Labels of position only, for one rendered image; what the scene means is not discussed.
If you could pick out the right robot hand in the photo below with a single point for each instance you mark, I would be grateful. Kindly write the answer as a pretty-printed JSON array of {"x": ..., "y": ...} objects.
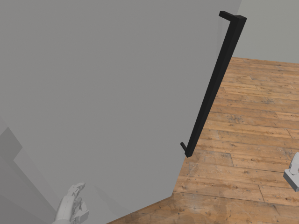
[{"x": 292, "y": 175}]

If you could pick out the fridge door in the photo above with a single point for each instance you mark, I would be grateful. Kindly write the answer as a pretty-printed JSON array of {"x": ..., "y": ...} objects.
[{"x": 104, "y": 92}]

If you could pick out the handle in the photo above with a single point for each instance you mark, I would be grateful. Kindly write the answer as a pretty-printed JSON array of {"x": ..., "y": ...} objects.
[{"x": 235, "y": 28}]

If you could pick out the left robot hand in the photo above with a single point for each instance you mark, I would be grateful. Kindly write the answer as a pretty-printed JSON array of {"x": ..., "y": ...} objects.
[{"x": 68, "y": 204}]

